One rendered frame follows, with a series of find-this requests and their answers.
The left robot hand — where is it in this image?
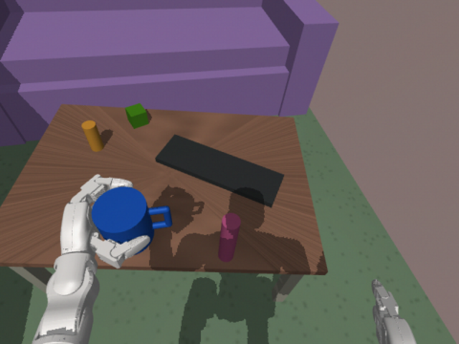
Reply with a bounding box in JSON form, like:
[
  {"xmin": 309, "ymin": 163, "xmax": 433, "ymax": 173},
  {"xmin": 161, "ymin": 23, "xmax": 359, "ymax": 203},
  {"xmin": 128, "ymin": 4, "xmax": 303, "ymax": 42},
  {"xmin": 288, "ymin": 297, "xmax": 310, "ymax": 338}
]
[{"xmin": 60, "ymin": 174, "xmax": 150, "ymax": 269}]

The right robot hand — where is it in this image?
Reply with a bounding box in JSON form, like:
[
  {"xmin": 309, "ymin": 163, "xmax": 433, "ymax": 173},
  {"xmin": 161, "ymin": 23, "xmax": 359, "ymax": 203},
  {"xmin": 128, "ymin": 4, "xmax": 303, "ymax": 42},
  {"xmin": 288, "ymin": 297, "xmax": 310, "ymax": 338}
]
[{"xmin": 372, "ymin": 279, "xmax": 417, "ymax": 344}]

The coffee table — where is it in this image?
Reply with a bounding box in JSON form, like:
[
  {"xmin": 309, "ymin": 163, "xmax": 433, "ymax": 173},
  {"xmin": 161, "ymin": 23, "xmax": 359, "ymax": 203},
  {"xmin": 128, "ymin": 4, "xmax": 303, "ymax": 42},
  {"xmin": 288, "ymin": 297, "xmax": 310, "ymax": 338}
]
[{"xmin": 0, "ymin": 104, "xmax": 328, "ymax": 302}]

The sofa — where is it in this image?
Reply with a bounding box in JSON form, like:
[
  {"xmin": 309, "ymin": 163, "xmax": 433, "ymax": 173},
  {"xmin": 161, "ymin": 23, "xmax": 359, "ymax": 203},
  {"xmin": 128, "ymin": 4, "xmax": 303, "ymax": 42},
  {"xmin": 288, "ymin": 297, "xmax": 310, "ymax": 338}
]
[{"xmin": 0, "ymin": 0, "xmax": 339, "ymax": 146}]

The left robot arm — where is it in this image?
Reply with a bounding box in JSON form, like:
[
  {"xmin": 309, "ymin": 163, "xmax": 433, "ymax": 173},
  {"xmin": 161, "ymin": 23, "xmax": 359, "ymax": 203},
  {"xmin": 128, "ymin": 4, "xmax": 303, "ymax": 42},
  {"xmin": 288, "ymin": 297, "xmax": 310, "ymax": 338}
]
[{"xmin": 32, "ymin": 252, "xmax": 100, "ymax": 344}]

